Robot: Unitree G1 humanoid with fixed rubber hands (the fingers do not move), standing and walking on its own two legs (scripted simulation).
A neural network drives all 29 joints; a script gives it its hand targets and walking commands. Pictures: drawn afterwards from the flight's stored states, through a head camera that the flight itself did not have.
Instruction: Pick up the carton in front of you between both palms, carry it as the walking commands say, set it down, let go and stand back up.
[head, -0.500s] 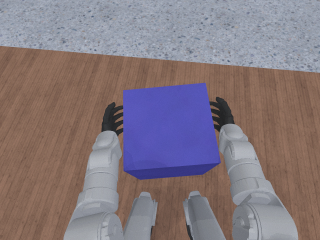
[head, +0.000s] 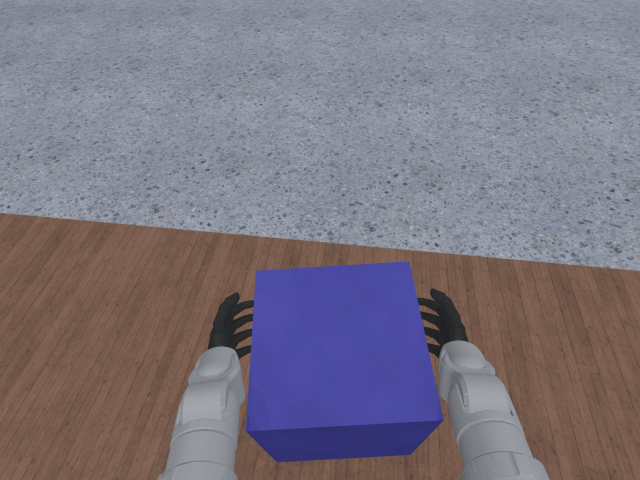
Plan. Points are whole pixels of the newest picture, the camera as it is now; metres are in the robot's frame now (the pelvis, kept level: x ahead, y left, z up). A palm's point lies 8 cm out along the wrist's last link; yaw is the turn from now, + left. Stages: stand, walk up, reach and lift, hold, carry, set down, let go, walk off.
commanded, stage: reach and lift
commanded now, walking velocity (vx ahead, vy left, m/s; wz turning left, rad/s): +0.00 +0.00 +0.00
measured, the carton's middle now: (338, 369) +0.31 +0.00 -0.09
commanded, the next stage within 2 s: hold in 1.24 s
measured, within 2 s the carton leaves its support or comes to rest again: neither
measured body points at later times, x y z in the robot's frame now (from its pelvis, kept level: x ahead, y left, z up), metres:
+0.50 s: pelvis -0.01 +0.00 +0.03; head -0.04 +0.00 +0.48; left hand +0.30 +0.15 +0.05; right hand +0.30 -0.15 +0.04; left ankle +0.01 +0.13 -0.71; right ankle +0.01 -0.13 -0.71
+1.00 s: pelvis +0.00 +0.00 +0.03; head -0.03 +0.00 +0.48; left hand +0.31 +0.15 +0.06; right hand +0.31 -0.15 +0.06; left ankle +0.01 +0.13 -0.71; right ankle +0.01 -0.13 -0.71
